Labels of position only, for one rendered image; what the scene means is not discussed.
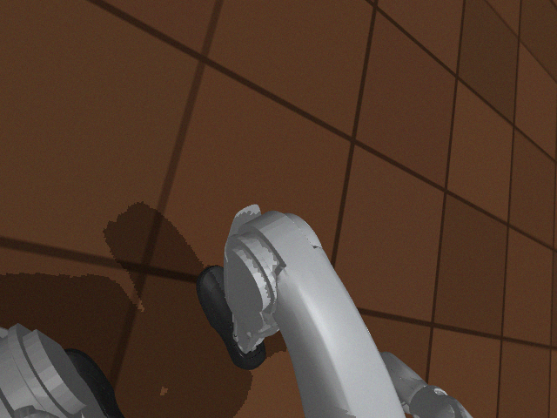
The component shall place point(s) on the right robot arm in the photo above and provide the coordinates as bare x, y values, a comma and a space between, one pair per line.
433, 402

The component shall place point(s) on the right robot foot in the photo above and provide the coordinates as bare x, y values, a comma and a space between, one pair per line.
211, 295

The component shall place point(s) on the right robot hand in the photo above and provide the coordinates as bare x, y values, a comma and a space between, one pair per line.
406, 382

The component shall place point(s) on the left robot foot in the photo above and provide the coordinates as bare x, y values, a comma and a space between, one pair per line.
96, 381

